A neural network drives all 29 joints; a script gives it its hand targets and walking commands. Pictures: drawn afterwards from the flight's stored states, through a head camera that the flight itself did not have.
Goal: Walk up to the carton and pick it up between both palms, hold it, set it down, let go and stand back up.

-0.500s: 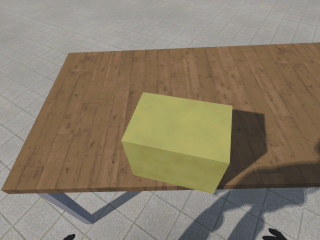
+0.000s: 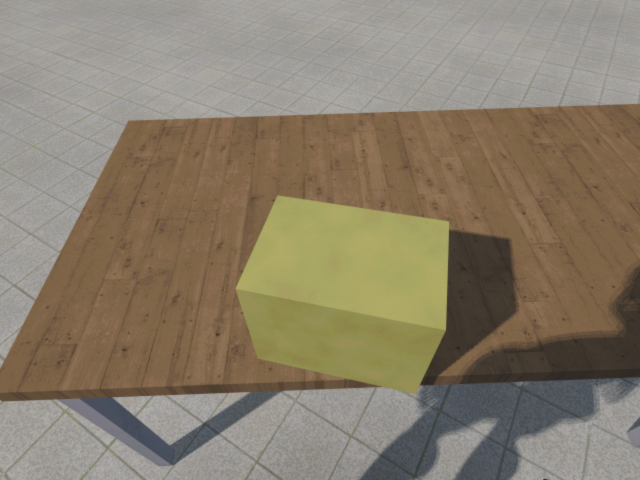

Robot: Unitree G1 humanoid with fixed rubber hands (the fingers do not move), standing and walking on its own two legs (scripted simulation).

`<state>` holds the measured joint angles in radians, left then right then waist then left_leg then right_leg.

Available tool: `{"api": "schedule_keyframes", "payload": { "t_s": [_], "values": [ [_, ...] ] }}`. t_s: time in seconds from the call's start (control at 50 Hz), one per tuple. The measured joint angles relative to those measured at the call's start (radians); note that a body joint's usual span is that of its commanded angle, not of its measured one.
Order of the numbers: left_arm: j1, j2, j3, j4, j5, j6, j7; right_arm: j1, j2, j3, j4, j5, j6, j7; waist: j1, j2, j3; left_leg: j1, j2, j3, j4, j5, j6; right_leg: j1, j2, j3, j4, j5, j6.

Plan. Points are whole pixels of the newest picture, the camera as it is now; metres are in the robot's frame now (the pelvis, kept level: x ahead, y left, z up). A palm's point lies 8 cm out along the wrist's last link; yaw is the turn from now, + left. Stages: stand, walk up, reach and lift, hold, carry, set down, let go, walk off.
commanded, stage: walk up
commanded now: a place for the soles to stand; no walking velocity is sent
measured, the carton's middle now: (346, 294) +0.37 -0.01 -0.01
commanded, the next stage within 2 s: reach and lift in 0.40 s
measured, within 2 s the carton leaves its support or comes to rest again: neither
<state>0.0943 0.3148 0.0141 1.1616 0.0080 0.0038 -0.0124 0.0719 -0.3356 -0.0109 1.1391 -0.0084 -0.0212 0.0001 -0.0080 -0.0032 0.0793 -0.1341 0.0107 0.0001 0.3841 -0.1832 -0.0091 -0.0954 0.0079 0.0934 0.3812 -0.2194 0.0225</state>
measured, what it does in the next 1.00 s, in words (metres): stands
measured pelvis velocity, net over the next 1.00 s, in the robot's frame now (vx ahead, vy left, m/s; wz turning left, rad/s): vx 0.02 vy -0.02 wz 0.02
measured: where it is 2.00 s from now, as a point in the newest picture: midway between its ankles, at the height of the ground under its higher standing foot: outside the picture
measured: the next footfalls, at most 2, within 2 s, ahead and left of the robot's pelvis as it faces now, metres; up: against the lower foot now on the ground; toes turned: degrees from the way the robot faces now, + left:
none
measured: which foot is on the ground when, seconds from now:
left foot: down 0.00-1.00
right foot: down 0.00-1.00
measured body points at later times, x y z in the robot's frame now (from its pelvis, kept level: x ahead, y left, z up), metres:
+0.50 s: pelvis +0.01 -0.01 +0.00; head +0.02 -0.02 +0.45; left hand +0.10 +0.28 -0.13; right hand +0.09 -0.31 -0.14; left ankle +0.02 +0.13 -0.74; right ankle +0.00 -0.14 -0.74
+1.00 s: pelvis +0.02 -0.02 -0.01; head +0.02 +0.00 +0.44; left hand +0.15 +0.26 -0.10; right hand +0.17 -0.29 -0.09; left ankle +0.02 +0.13 -0.74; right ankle +0.00 -0.14 -0.74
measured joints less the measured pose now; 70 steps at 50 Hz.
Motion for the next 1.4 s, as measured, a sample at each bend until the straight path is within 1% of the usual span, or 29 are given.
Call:
{"api": "schedule_keyframes", "payload": {
  "t_s": [0.46,0.48,0.52,0.54,0.58,0.64,0.7,0.72,0.74,0.8,0.84,0.9,0.98,1.06,1.14,1.2,1.28,1.4],
  "values": [
    [-0.005,-0.008,0.011,-0.018,-0.003,-0.001,0.002,0.012,-0.005,-0.001,0.004,0.000,0.003,-0.004,-0.010,0.026,0.000,0.011,0.019,-0.004,-0.012,-0.006,-0.018,0.008,0.017,-0.003,-0.009,-0.004,-0.017],
    [-0.003,-0.007,0.022,-0.059,-0.006,0.048,0.006,0.010,0.001,-0.017,-0.001,-0.020,-0.008,0.002,-0.011,0.023,-0.009,-0.018,0.021,0.002,0.015,-0.024,-0.018,-0.022,0.014,-0.010,0.019,-0.018,-0.019],
    [-0.036,0.003,0.031,-0.180,-0.019,0.201,0.027,-0.008,0.021,-0.068,-0.042,-0.063,-0.028,0.032,-0.004,0.010,0.009,-0.088,0.029,0.016,0.106,-0.060,-0.019,-0.098,0.007,-0.029,0.125,-0.061,-0.021],
    [-0.068,0.010,0.033,-0.232,-0.023,0.261,0.034,-0.027,0.032,-0.087,-0.067,-0.078,-0.030,0.044,-0.002,0.001,0.036,-0.114,0.034,0.022,0.151,-0.069,-0.021,-0.126,0.005,-0.037,0.180,-0.084,-0.021],
    [-0.137,0.023,0.037,-0.326,-0.021,0.356,0.036,-0.077,0.057,-0.105,-0.114,-0.090,-0.023,0.064,-0.001,-0.022,0.091,-0.157,0.035,0.022,0.226,-0.094,-0.031,-0.173,0.001,-0.048,0.267,-0.123,-0.021],
    [-0.194,0.025,0.042,-0.503,0.004,0.459,0.020,-0.135,0.090,-0.098,-0.195,-0.060,-0.010,0.069,-0.004,-0.053,0.152,-0.205,0.041,0.017,0.288,-0.122,-0.036,-0.220,0.001,-0.062,0.330,-0.148,-0.024],
    [-0.189,0.000,0.056,-0.669,0.031,0.499,-0.007,-0.144,0.103,-0.053,-0.278,0.007,-0.018,0.050,-0.013,-0.070,0.178,-0.220,0.051,0.009,0.303,-0.127,-0.041,-0.224,0.009,-0.074,0.326,-0.148,-0.028],
    [-0.175,-0.014,0.064,-0.712,0.041,0.499,-0.015,-0.137,0.102,-0.032,-0.299,0.031,-0.029,0.040,-0.017,-0.074,0.179,-0.214,0.053,0.006,0.297,-0.128,-0.042,-0.214,0.011,-0.078,0.314,-0.145,-0.031],
    [-0.154,-0.028,0.069,-0.748,0.050,0.497,-0.022,-0.125,0.097,-0.013,-0.317,0.052,-0.042,0.031,-0.020,-0.073,0.173,-0.203,0.055,0.002,0.285,-0.079,-0.044,-0.202,0.014,-0.081,0.299,-0.141,-0.032],
    [-0.072,-0.061,0.073,-0.811,0.077,0.488,-0.033,-0.065,0.082,0.015,-0.345,0.080,-0.079,0.010,-0.023,-0.077,0.127,-0.161,0.053,0.005,0.249,-0.113,-0.043,-0.160,0.009,-0.086,0.255,-0.133,-0.029],
    [-0.013,-0.071,0.075,-0.815,0.085,0.479,-0.032,-0.013,0.069,0.016,-0.350,0.079,-0.096,-0.002,-0.018,-0.077,0.084,-0.125,0.047,0.009,0.215,-0.125,-0.040,-0.129,0.002,-0.087,0.225,-0.132,-0.027],
    [0.069,-0.063,0.079,-0.801,0.071,0.461,-0.019,0.053,0.053,0.003,-0.339,0.070,-0.115,-0.017,-0.006,-0.071,0.036,-0.065,0.038,0.011,0.171,-0.120,-0.035,-0.070,-0.007,-0.087,0.186,-0.130,-0.024],
    [0.146,-0.031,0.082,-0.785,0.039,0.433,0.000,0.108,0.051,-0.027,-0.334,0.063,-0.121,-0.013,0.016,-0.056,0.014,0.012,0.033,0.016,0.123,-0.108,-0.034,0.005,-0.012,-0.084,0.140,-0.118,-0.021],
    [0.178,-0.002,0.057,-0.789,-0.010,0.410,0.009,0.143,0.084,-0.063,-0.385,0.042,-0.093,-0.004,0.033,-0.037,0.020,0.064,0.031,0.024,0.086,-0.088,-0.030,0.050,-0.014,-0.077,0.110,-0.098,-0.019],
    [0.169,0.006,0.022,-0.805,-0.048,0.390,0.007,0.162,0.138,-0.078,-0.479,0.021,-0.052,-0.003,0.036,-0.020,0.045,0.088,0.030,0.034,0.059,-0.062,-0.027,0.065,-0.015,-0.068,0.096,-0.076,-0.017],
    [0.147,-0.004,0.006,-0.818,-0.070,0.377,0.004,0.164,0.175,-0.075,-0.542,0.010,-0.021,-0.006,0.031,-0.011,0.067,0.094,0.029,0.044,0.042,-0.041,-0.024,0.062,-0.016,-0.059,0.088,-0.056,-0.015],
    [0.118,-0.021,0.002,-0.832,-0.094,0.356,-0.002,0.175,0.210,-0.071,-0.627,-0.001,0.017,-0.022,0.021,-0.005,0.084,0.090,0.029,0.060,0.018,-0.012,-0.019,0.046,-0.016,-0.044,0.074,-0.027,-0.010],
    [0.109,-0.037,0.014,-0.863,-0.119,0.320,0.016,0.221,0.206,-0.080,-0.747,0.002,0.047,-0.034,0.016,-0.011,0.067,0.064,0.027,0.079,-0.007,0.021,-0.010,0.011,-0.018,-0.026,0.055,0.010,-0.003]
  ]
}}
